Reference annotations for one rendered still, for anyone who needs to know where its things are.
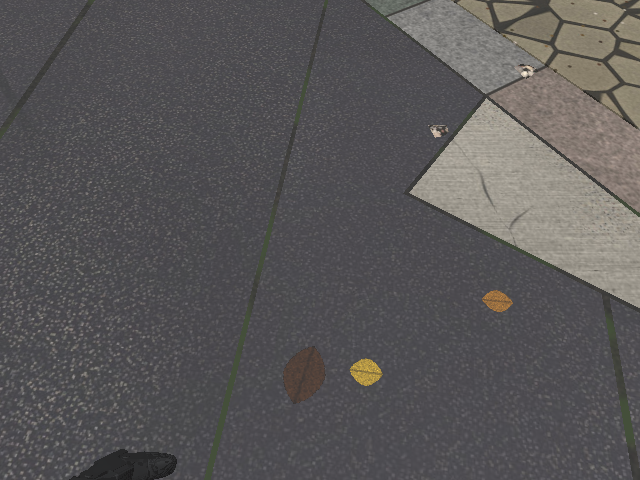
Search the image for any left robot hand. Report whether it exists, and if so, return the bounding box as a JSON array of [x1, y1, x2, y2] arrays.
[[69, 449, 177, 480]]

